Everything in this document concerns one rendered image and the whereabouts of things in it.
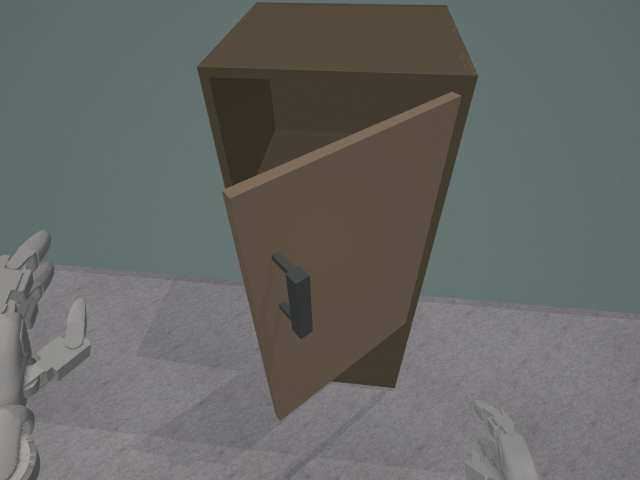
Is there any left robot forearm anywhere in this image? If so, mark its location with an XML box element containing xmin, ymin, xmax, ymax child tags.
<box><xmin>0</xmin><ymin>405</ymin><xmax>40</xmax><ymax>480</ymax></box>

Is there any cupboard door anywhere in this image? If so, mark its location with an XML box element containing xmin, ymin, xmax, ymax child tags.
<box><xmin>222</xmin><ymin>92</ymin><xmax>462</xmax><ymax>421</ymax></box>

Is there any robot left hand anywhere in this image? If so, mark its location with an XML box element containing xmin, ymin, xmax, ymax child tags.
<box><xmin>0</xmin><ymin>230</ymin><xmax>91</xmax><ymax>407</ymax></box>

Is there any handle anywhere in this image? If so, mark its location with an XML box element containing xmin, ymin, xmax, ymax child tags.
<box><xmin>272</xmin><ymin>251</ymin><xmax>313</xmax><ymax>339</ymax></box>

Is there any robot right hand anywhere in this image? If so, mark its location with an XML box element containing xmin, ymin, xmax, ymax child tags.
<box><xmin>465</xmin><ymin>400</ymin><xmax>542</xmax><ymax>480</ymax></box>

